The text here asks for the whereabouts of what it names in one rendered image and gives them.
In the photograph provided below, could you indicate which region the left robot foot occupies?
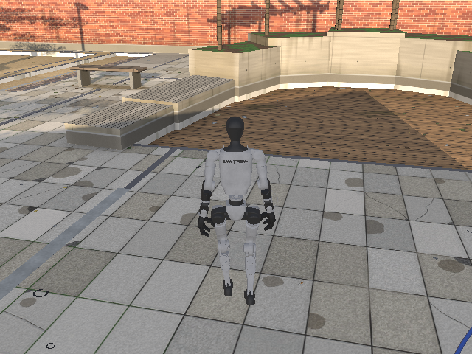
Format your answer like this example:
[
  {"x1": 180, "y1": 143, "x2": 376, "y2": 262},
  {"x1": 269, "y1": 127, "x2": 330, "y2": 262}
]
[{"x1": 223, "y1": 279, "x2": 233, "y2": 296}]

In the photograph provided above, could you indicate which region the robot left upper arm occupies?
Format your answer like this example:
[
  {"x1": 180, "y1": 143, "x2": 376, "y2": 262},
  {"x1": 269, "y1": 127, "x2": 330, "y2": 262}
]
[{"x1": 204, "y1": 149, "x2": 220, "y2": 191}]

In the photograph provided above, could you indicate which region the robot left forearm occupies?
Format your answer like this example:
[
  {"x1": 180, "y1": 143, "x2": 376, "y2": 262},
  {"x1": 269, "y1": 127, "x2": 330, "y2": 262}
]
[{"x1": 198, "y1": 180, "x2": 212, "y2": 218}]

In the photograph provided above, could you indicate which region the robot right upper arm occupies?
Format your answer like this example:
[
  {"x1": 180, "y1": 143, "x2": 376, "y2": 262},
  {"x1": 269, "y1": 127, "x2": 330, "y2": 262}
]
[{"x1": 251, "y1": 148, "x2": 268, "y2": 190}]

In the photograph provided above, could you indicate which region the robot right hand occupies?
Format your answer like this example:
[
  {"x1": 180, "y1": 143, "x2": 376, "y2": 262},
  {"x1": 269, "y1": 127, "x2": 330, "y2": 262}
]
[{"x1": 260, "y1": 211, "x2": 276, "y2": 230}]

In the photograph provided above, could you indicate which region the robot left hand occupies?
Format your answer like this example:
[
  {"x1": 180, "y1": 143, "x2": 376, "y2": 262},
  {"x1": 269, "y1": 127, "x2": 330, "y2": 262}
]
[{"x1": 198, "y1": 216, "x2": 215, "y2": 237}]

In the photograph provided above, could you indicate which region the robot right forearm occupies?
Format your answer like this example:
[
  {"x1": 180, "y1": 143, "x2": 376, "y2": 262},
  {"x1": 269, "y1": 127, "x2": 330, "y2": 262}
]
[{"x1": 261, "y1": 179, "x2": 274, "y2": 213}]

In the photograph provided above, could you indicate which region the robot torso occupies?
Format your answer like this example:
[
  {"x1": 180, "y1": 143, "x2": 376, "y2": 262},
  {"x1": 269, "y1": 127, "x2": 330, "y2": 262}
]
[{"x1": 218, "y1": 145, "x2": 253, "y2": 221}]

